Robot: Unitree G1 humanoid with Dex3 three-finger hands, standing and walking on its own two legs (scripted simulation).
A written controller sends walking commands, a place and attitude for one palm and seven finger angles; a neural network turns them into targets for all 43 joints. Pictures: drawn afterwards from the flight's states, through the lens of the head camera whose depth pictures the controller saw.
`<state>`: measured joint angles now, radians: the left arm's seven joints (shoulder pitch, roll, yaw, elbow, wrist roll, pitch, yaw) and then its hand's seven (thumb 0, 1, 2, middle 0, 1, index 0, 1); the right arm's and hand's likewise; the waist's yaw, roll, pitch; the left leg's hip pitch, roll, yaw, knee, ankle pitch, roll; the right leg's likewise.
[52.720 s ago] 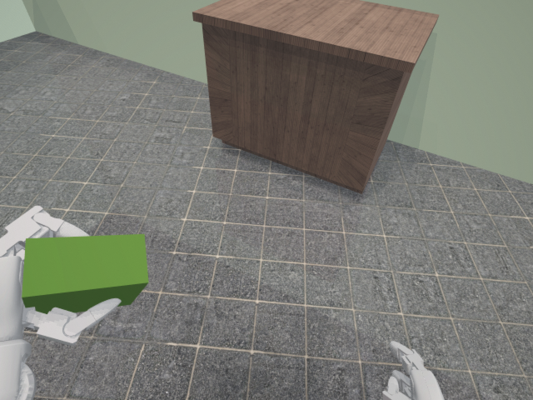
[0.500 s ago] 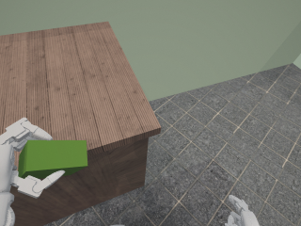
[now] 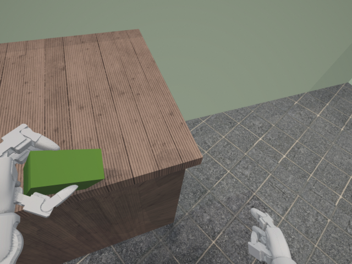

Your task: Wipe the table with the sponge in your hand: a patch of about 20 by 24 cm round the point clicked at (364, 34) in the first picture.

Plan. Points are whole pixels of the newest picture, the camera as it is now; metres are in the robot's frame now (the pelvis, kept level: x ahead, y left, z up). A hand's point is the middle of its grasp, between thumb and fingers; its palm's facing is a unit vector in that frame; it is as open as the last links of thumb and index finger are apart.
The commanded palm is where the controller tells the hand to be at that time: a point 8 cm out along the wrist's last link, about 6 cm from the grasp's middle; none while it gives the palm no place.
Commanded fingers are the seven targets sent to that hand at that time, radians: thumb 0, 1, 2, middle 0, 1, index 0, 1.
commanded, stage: come to a stop and stand still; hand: left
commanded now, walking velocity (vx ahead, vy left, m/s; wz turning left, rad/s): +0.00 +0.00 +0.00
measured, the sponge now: (72, 172) +0.25 +0.23 +0.10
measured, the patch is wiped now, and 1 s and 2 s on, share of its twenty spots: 1.00 1.00 1.00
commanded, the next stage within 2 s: look again from close up in 0.16 s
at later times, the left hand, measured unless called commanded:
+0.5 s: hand (40, 175) +0.21 +0.25 +0.15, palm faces +0.38 -0.85 -0.35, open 9.7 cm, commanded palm +0.16 +0.29 +0.17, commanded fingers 0.00 0.10 1.30 -1.20 -1.60 -1.20 -1.60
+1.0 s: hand (55, 185) +0.20 +0.23 +0.14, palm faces +0.31 -0.72 -0.62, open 9.7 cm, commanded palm +0.15 +0.28 +0.19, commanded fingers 0.00 0.10 1.30 -1.20 -1.60 -1.20 -1.60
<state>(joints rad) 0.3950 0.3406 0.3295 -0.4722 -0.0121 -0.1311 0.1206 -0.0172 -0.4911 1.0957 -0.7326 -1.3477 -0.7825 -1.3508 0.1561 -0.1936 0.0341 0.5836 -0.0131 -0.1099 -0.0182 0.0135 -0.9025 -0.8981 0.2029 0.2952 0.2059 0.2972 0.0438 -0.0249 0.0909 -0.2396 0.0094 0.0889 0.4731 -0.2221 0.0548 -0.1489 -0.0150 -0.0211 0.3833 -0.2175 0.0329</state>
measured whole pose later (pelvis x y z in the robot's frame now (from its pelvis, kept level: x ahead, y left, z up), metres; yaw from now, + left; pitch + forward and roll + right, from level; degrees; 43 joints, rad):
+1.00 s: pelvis -0.02 -0.02 -0.01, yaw +3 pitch -3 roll +0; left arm 0.30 0.44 0.22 -0.39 0.14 0.09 0.06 -0.02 -0.49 1.10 -0.73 -1.35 -0.78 -1.36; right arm 0.14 -0.23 0.05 0.61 -0.02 -0.04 -0.01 0.01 -0.90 -0.90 0.20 0.30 0.21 0.30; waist 0.04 0.05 0.03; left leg -0.24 -0.02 0.05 0.49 -0.20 0.03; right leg -0.19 -0.02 -0.02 0.53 -0.29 0.00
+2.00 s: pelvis +0.00 -0.03 +0.00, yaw +3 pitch -3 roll +0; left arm 0.18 0.65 0.17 -0.42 0.52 0.40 0.02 -0.01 -0.50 1.11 -0.74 -1.35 -0.79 -1.35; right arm 0.06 -0.26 0.05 0.62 0.05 0.05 -0.08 0.01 -0.90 -0.90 0.20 0.29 0.20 0.30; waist 0.11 0.11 -0.01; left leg -0.20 0.00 0.03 0.44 -0.20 0.01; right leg -0.12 0.00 -0.03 0.44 -0.27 -0.01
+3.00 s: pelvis -0.02 -0.05 +0.00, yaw +3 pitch -5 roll +0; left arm 0.13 0.62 0.01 -0.36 0.76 0.37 -0.13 -0.01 -0.50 1.10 -0.74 -1.35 -0.79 -1.36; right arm 0.01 -0.29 0.04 0.65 0.04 0.06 -0.05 0.01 -0.91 -0.90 0.20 0.29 0.20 0.30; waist 0.13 0.15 0.02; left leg -0.15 0.01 0.02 0.38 -0.14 0.00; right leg -0.10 0.02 -0.04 0.42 -0.24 -0.04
